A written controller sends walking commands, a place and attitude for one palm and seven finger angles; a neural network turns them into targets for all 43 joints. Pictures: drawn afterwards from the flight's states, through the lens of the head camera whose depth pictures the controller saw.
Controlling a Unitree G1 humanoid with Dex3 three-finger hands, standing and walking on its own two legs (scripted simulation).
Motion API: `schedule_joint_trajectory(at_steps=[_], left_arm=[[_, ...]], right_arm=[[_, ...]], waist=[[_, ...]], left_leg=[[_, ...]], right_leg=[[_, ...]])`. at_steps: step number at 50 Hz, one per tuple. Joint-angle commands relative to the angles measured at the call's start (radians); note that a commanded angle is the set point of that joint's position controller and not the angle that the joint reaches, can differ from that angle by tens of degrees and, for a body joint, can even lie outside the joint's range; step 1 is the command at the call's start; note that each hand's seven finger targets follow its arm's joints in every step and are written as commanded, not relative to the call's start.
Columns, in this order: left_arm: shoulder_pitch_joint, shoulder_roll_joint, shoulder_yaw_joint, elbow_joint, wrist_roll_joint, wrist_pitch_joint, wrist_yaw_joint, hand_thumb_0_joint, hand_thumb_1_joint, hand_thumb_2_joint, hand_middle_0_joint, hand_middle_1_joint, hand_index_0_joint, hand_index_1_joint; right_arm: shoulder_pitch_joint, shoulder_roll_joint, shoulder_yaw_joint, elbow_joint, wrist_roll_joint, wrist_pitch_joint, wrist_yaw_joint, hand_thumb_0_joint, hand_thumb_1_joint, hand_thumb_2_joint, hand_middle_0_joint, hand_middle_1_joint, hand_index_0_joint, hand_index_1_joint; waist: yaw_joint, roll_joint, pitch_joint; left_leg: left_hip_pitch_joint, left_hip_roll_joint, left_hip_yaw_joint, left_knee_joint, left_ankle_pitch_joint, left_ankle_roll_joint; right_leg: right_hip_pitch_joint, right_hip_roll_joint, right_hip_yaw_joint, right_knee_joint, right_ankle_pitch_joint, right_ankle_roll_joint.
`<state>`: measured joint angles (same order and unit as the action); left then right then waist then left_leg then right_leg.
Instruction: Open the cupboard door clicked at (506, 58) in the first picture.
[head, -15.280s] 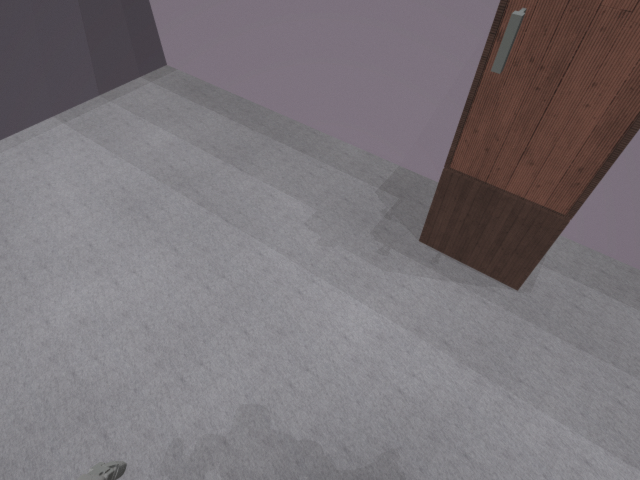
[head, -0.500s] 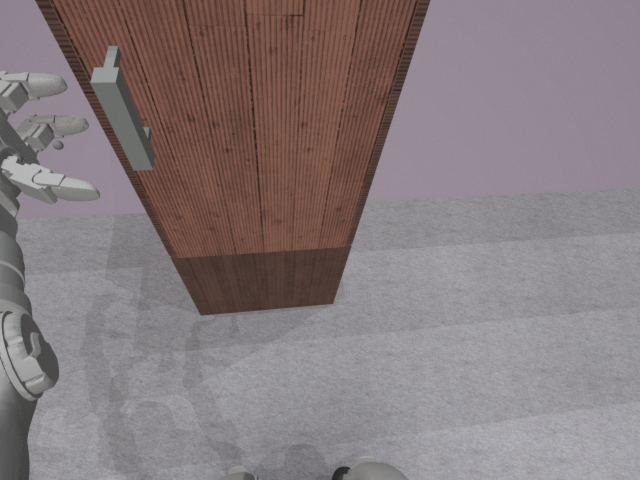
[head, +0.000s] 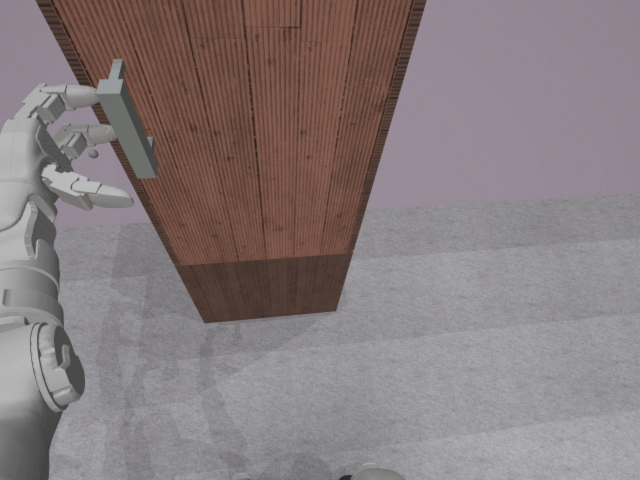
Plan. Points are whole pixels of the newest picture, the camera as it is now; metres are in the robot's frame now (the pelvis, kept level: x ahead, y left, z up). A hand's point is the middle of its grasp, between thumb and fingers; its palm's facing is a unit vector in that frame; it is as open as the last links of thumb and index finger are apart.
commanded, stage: slide the fingers in behind the handle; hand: left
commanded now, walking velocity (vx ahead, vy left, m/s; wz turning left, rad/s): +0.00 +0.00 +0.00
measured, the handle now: (133, 121) +0.53 +0.21 +0.11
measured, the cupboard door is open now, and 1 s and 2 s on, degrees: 0 0 0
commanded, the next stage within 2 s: close the thumb around the handle in 1.06 s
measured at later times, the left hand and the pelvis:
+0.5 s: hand (127, 154) +0.48 +0.21 +0.11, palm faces +0.04 -1.00 +0.01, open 14.0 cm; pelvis -0.01 +0.00 +0.00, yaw +1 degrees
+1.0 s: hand (138, 153) +0.47 +0.19 +0.12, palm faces +0.06 -1.00 +0.01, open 14.0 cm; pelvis -0.01 -0.01 +0.00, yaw +0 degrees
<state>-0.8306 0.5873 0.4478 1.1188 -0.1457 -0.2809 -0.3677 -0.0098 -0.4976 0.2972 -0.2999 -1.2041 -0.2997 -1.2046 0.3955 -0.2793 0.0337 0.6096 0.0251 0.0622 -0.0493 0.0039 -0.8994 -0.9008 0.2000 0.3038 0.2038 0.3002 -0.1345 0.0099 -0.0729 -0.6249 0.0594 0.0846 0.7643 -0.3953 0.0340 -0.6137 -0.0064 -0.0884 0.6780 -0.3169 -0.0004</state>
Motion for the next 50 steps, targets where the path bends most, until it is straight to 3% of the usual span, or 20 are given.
schedule_joint_trajectory(at_steps=[1,4,7,12,15,17,18,22,24,29,31,32,33,36,38,41,44,46,48,50], left_arm=[[-0.415,0.21,-0.013,-0.237,-0.034,-0.071,0.016,0.0,-0.5,0.3,-0.3,-1.2,-0.3,-1.2],[-0.438,0.255,0.015,-0.186,-0.02,-0.055,0.031,0.0,-0.5,0.3,-0.3,-1.2,-0.3,-1.2],[-0.47,0.27,0.019,-0.227,-0.002,-0.071,0.047,0.0,-0.5,0.3,-0.3,-1.2,-0.3,-1.2],[-0.439,0.233,0.009,-0.232,-0.012,-0.096,0.048,0.0,-0.5,0.3,-0.3,-1.2,-0.3,-1.2],[-0.443,0.158,-0.052,-0.208,-0.013,-0.077,0.046,0.0,-0.5,0.3,-0.3,-1.2,-0.3,-1.2],[-0.483,0.17,-0.041,-0.208,-0.017,-0.073,0.058,0.0,-0.5,0.3,-0.3,-1.2,-0.3,-1.2],[-0.474,0.194,-0.02,-0.195,-0.012,-0.07,0.066,0.0,-0.5,0.3,-0.3,-1.2,-0.3,-1.2],[-0.518,0.149,-0.055,-0.243,0.003,-0.095,0.096,0.0,-0.5,0.3,-0.3,-1.2,-0.3,-1.2],[-0.507,0.143,-0.049,-0.227,0.003,-0.099,0.107,0.0,-0.5,0.3,-0.3,-1.2,-0.3,-1.2],[-0.448,0.139,-0.036,-0.222,0.011,-0.096,0.125,0.0,-0.5,0.3,-0.3,-1.2,-0.3,-1.2],[-0.432,0.179,-0.006,-0.223,0.014,-0.095,0.135,0.0,-0.5,0.3,-0.3,-1.2,-0.3,-1.2],[-0.434,0.142,-0.034,-0.223,0.015,-0.091,0.136,0.0,-0.5,0.3,-0.3,-1.2,-0.3,-1.2],[-0.453,0.135,-0.041,-0.224,0.016,-0.091,0.139,0.0,-0.5,0.3,-0.3,-1.2,-0.3,-1.2],[-0.462,0.185,-0.005,-0.243,0.02,-0.102,0.148,0.0,-0.5,0.3,-0.3,-1.2,-0.3,-1.2],[-0.473,0.148,-0.031,-0.229,0.018,-0.104,0.145,0.0,-0.5,0.3,-0.3,-1.2,-0.3,-1.2],[-0.488,0.186,-0.007,-0.238,0.017,-0.117,0.138,0.0,-0.5,0.3,-0.3,-1.2,-0.3,-1.2],[-0.469,0.114,-0.063,-0.236,0.012,-0.115,0.123,0.0,-0.5,0.3,-0.3,-1.2,-0.3,-1.2],[-0.449,0.114,-0.055,-0.202,0.001,-0.105,0.12,0.0,-0.5,0.3,-0.3,-1.2,-0.3,-1.2],[-0.472,0.167,-0.025,-0.182,0.003,-0.094,0.122,0.0,-0.5,0.3,-0.3,-1.2,-0.3,-1.2],[-0.487,0.129,-0.06,-0.199,0.009,-0.096,0.12,0.0,-0.5,0.3,-0.3,-1.2,-0.3,-1.2]], right_arm=[[0.124,-0.176,-0.065,-0.061,-0.004,-0.022,-0.003,0.0,-0.9,-0.9,0.2,0.3,0.2,0.3],[0.12,-0.181,-0.064,-0.051,-0.001,-0.021,-0.005,0.0,-0.9,-0.9,0.2,0.3,0.2,0.3],[0.115,-0.177,-0.062,-0.059,-0.005,-0.025,-0.005,0.0,-0.9,-0.9,0.2,0.3,0.2,0.3],[0.112,-0.171,-0.064,-0.058,-0.005,-0.031,0.0,0.0,-0.9,-0.9,0.2,0.3,0.2,0.3],[0.103,-0.168,-0.065,-0.053,0.0,-0.031,0.003,0.0,-0.9,-0.9,0.2,0.3,0.2,0.3],[0.109,-0.173,-0.066,-0.048,-0.001,-0.034,0.001,0.0,-0.9,-0.9,0.2,0.3,0.2,0.3],[0.113,-0.175,-0.066,-0.047,-0.003,-0.033,0.0,0.0,-0.9,-0.9,0.2,0.3,0.2,0.3],[0.116,-0.163,-0.067,-0.042,-0.008,-0.041,0.006,0.0,-0.9,-0.9,0.2,0.3,0.2,0.3],[0.118,-0.166,-0.069,-0.037,-0.01,-0.044,0.011,0.0,-0.9,-0.9,0.2,0.3,0.2,0.3],[0.113,-0.161,-0.071,-0.046,-0.009,-0.044,0.017,0.0,-0.9,-0.9,0.2,0.3,0.2,0.3],[0.115,-0.165,-0.069,-0.049,-0.011,-0.039,0.016,0.0,-0.9,-0.9,0.2,0.3,0.2,0.3],[0.105,-0.159,-0.067,-0.056,-0.008,-0.039,0.018,0.0,-0.9,-0.9,0.2,0.3,0.2,0.3],[0.108,-0.159,-0.069,-0.052,-0.007,-0.039,0.017,0.0,-0.9,-0.9,0.2,0.3,0.2,0.3],[0.113,-0.163,-0.069,-0.054,-0.008,-0.039,0.011,0.0,-0.9,-0.9,0.2,0.3,0.2,0.3],[0.109,-0.157,-0.069,-0.048,-0.007,-0.042,0.01,0.0,-0.9,-0.9,0.2,0.3,0.2,0.3],[0.114,-0.163,-0.069,-0.045,-0.009,-0.046,0.007,0.0,-0.9,-0.9,0.2,0.3,0.2,0.3],[0.105,-0.155,-0.069,-0.043,-0.005,-0.048,0.008,0.0,-0.9,-0.9,0.2,0.3,0.2,0.3],[0.109,-0.161,-0.069,-0.04,-0.005,-0.047,0.007,0.0,-0.9,-0.9,0.2,0.3,0.2,0.3],[0.108,-0.168,-0.068,-0.035,-0.003,-0.045,0.002,0.0,-0.9,-0.9,0.2,0.3,0.2,0.3],[0.101,-0.161,-0.067,-0.04,-0.002,-0.049,0.001,0.0,-0.9,-0.9,0.2,0.3,0.2,0.3]], waist=[[0.002,0.112,-0.4],[0.001,0.079,-0.359],[0.005,0.114,-0.407],[0.012,0.102,-0.426],[-0.006,0.111,-0.366],[-0.014,0.09,-0.361],[-0.002,0.083,-0.369],[-0.008,0.132,-0.412],[-0.008,0.107,-0.411],[0.013,0.097,-0.42],[0.023,0.065,-0.406],[0.018,0.088,-0.39],[0.009,0.056,-0.379],[0.016,0.057,-0.4],[0.004,0.062,-0.389],[0.01,0.076,-0.415],[0.002,0.095,-0.414],[-0.001,0.054,-0.384],[-0.003,0.034,-0.359],[-0.006,0.068,-0.365]], left_leg=[[0.328,-0.019,-0.118,-0.057,0.525,-0.007],[0.257,-0.028,-0.107,-0.068,0.424,-0.002],[0.275,-0.032,-0.106,-0.064,0.433,-0.003],[0.293,-0.029,-0.107,-0.059,0.472,-0.005],[0.284,-0.029,-0.105,-0.065,0.427,-0.007],[0.273,-0.03,-0.107,-0.068,0.4,-0.002],[0.26,-0.033,-0.11,-0.07,0.384,-0.004],[0.31,-0.031,-0.119,-0.062,0.436,-0.01],[0.304,-0.03,-0.118,-0.06,0.419,-0.01],[0.282,-0.035,-0.104,-0.061,0.439,-0.008],[0.25,-0.037,-0.103,-0.065,0.434,-0.004],[0.247,-0.039,-0.095,-0.07,0.414,-0.004],[0.241,-0.038,-0.097,-0.072,0.394,-0.003],[0.233,-0.042,-0.093,-0.072,0.388,0.001],[0.244,-0.041,-0.088,-0.07,0.383,0.001],[0.245,-0.045,-0.091,-0.069,0.376,0.002],[0.274,-0.042,-0.091,-0.07,0.396,-0.002],[0.252,-0.043,-0.092,-0.069,0.381,0.002],[0.209,-0.044,-0.087,-0.078,0.332,0.004],[0.225,-0.046,-0.089,-0.081,0.325,0.002]], right_leg=[[0.12,0.049,0.037,-0.026,0.354,-0.016],[0.139,0.044,0.045,-0.033,0.335,-0.014],[0.155,0.04,0.051,-0.024,0.347,-0.015],[0.167,0.044,0.049,-0.019,0.371,-0.016],[0.122,0.044,0.043,-0.029,0.33,-0.016],[0.124,0.043,0.046,-0.033,0.319,-0.014],[0.135,0.042,0.046,-0.03,0.309,-0.016],[0.116,0.043,0.044,-0.017,0.319,-0.018],[0.114,0.045,0.044,-0.018,0.309,-0.017],[0.156,0.043,0.046,-0.014,0.351,-0.017],[0.187,0.044,0.047,-0.012,0.362,-0.019],[0.175,0.043,0.048,-0.017,0.354,-0.017],[0.171,0.043,0.047,-0.021,0.343,-0.015],[0.204,0.041,0.056,-0.02,0.357,-0.016],[0.183,0.042,0.059,-0.027,0.355,-0.013],[0.204,0.04,0.063,-0.023,0.356,-0.016],[0.179,0.041,0.057,-0.025,0.358,-0.016],[0.176,0.042,0.055,-0.03,0.349,-0.016],[0.19,0.038,0.062,-0.037,0.335,-0.011],[0.173,0.036,0.06,-0.036,0.316,-0.013]])
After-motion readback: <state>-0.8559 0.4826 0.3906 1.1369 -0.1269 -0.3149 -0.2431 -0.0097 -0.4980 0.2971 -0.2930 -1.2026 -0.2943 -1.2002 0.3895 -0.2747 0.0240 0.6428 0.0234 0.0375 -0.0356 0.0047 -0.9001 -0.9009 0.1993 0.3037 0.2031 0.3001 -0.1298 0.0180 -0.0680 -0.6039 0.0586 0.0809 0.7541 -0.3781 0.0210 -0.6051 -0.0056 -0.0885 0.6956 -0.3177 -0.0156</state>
